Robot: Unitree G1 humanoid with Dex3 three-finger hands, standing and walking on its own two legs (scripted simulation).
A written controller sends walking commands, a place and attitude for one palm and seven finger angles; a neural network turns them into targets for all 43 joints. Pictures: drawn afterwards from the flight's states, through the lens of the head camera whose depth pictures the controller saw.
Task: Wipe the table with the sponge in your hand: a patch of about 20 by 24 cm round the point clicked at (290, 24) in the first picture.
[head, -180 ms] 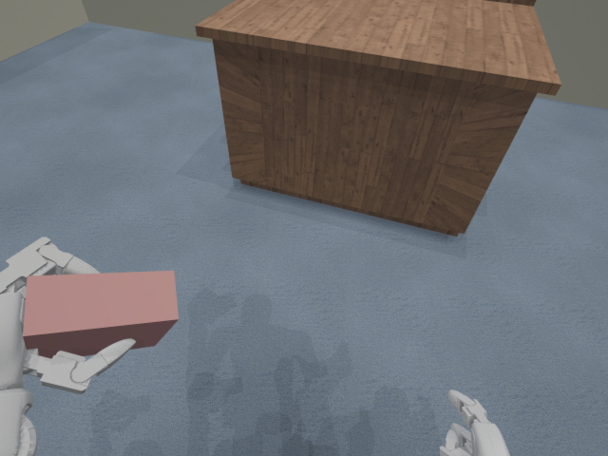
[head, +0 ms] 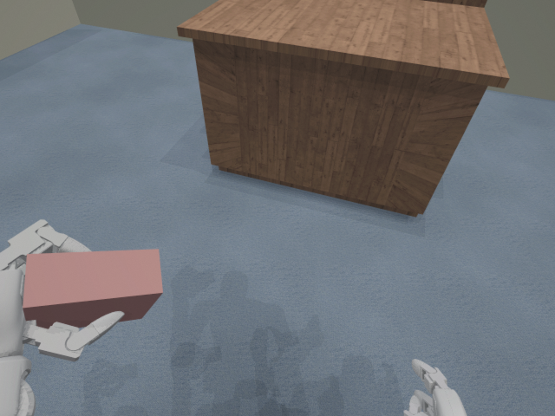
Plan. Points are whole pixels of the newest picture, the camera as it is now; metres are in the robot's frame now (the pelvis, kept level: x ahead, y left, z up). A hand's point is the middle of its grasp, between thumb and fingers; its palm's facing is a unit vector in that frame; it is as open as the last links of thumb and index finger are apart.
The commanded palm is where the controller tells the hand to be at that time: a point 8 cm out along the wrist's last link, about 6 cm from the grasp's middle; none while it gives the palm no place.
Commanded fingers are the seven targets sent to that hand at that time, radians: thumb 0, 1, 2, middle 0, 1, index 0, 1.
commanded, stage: stand and wait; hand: left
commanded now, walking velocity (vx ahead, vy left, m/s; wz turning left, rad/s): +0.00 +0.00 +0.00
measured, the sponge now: (113, 290) +0.22 +0.21 +0.13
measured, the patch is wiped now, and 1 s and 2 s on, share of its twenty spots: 0.00 0.00 0.00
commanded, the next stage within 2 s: look at it before walking up in 0.08 s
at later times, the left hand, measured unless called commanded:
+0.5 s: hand (61, 292) +0.21 +0.25 +0.16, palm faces +0.42 -0.82 -0.39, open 9.5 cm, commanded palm +0.15 +0.29 +0.18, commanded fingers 0.00 0.10 1.30 -1.20 -1.60 -1.20 -1.60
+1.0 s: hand (55, 276) +0.22 +0.26 +0.16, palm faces +0.57 -0.64 -0.51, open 9.5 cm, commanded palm +0.16 +0.29 +0.18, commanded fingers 0.00 0.10 1.30 -1.20 -1.60 -1.20 -1.60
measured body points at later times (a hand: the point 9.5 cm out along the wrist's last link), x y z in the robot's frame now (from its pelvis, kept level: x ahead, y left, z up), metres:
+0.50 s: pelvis +0.00 +0.00 +0.00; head -0.01 +0.01 +0.45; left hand +0.18 +0.29 +0.18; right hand +0.16 -0.23 -0.09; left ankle +0.04 +0.13 -0.73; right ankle +0.04 -0.12 -0.73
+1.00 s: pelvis +0.09 -0.03 -0.01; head +0.11 -0.03 +0.44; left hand +0.18 +0.29 +0.19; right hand +0.29 -0.18 -0.12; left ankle +0.04 +0.13 -0.73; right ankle +0.13 -0.12 -0.74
